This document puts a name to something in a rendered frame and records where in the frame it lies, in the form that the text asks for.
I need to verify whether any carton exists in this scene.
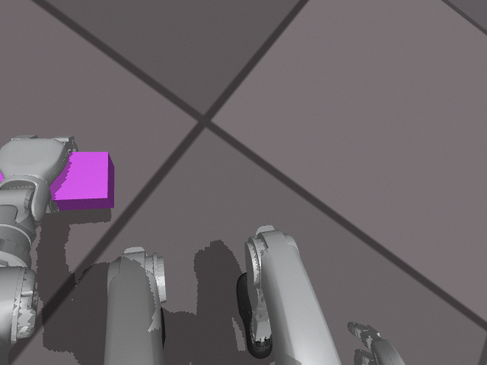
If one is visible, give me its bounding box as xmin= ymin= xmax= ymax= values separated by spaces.
xmin=0 ymin=152 xmax=114 ymax=211

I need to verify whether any left robot arm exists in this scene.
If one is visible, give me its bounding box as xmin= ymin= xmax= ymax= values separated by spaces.
xmin=0 ymin=175 xmax=50 ymax=365

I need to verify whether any left robot hand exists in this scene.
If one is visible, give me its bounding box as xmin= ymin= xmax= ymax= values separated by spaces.
xmin=0 ymin=135 xmax=78 ymax=214

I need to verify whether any right robot hand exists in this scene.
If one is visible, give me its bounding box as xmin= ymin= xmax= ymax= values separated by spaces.
xmin=347 ymin=322 xmax=406 ymax=365

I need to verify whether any right robot foot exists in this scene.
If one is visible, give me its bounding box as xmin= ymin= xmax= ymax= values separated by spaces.
xmin=237 ymin=273 xmax=272 ymax=359

